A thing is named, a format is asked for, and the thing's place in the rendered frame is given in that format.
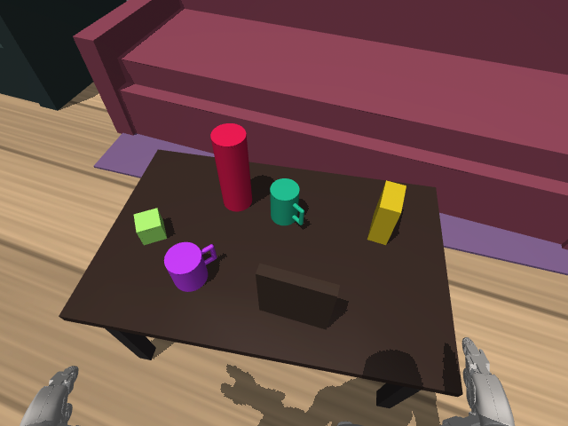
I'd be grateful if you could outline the right robot hand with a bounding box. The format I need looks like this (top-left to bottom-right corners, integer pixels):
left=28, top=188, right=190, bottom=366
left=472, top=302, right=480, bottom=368
left=440, top=337, right=515, bottom=426

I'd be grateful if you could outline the coffee table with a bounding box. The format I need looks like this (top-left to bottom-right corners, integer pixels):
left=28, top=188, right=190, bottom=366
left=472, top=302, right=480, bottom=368
left=59, top=149, right=463, bottom=408

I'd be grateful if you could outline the sofa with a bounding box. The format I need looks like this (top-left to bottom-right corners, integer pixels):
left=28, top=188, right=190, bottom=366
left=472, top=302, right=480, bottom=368
left=73, top=0, right=568, bottom=250

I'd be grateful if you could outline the armchair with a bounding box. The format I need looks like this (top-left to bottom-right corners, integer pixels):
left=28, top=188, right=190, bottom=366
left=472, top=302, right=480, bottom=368
left=0, top=0, right=127, bottom=111

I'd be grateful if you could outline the left robot hand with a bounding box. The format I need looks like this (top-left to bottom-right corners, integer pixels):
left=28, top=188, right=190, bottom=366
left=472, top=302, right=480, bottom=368
left=20, top=366, right=79, bottom=426

